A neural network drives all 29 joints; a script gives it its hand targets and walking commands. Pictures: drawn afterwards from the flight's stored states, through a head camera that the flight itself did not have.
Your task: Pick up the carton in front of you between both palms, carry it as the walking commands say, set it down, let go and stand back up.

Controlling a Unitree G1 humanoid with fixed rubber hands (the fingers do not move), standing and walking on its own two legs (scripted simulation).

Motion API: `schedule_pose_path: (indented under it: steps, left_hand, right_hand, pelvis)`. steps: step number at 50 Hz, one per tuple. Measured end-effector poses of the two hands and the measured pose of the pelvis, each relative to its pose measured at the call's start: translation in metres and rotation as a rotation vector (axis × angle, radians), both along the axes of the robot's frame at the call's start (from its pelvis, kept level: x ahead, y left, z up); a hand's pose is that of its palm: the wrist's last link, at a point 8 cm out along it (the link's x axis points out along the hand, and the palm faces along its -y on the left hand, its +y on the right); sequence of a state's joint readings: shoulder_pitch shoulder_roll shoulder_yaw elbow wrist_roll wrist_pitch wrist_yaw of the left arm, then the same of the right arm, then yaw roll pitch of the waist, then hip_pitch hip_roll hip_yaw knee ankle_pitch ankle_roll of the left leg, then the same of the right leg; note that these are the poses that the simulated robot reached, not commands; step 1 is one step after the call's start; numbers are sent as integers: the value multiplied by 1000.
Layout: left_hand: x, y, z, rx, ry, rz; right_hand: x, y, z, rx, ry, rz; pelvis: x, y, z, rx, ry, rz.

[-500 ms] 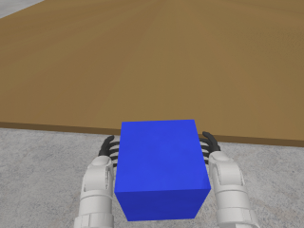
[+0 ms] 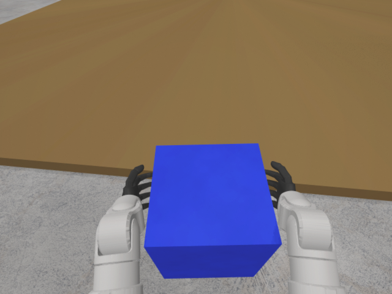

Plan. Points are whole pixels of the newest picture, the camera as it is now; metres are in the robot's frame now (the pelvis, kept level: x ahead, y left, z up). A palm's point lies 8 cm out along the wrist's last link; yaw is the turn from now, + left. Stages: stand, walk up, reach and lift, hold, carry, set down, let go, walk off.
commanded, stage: carry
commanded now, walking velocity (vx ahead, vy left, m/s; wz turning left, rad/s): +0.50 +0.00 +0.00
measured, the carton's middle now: (208, 215) +0.29 +0.00 +0.02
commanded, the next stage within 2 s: none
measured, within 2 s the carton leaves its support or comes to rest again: neither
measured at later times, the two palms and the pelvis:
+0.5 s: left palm (135, 128) +0.50 +0.17 +0.11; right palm (250, 121) +0.51 -0.13 +0.10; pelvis +0.26 +0.01 +0.00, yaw -1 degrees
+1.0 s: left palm (149, 50) +0.88 +0.17 +0.16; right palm (232, 47) +0.87 -0.13 +0.17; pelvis +0.55 +0.03 +0.01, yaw -1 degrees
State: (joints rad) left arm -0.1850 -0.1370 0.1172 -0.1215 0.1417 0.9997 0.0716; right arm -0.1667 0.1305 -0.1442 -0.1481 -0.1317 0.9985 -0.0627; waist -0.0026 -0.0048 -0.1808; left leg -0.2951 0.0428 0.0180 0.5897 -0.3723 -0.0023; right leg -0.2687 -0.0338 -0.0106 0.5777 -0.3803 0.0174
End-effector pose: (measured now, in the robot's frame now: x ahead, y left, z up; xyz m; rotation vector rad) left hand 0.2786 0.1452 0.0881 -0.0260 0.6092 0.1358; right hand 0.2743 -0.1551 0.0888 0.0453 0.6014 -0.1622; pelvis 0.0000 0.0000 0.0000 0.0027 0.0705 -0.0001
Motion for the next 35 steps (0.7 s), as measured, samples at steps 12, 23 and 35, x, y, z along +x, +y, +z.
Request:
schedule_pose_path:
  steps: [12, 23, 35]
  left_hand:
    - [82, -11, 0, -8, 61, -14]
    - [188, 19, 22, -23, 38, 87]
    - [372, 29, 28, -67, 0, -47]
  right_hand:
    - [71, -10, -6, 35, 61, -51]
    - [207, 20, 20, 30, 40, 46]
    - [346, 31, 31, 21, -3, -108]
  pelvis:
    - [107, -5, -2, -24, 28, 2]
    - [229, 4, 11, 28, 24, -6]
    - [370, 49, 2, -1, -14, -73]
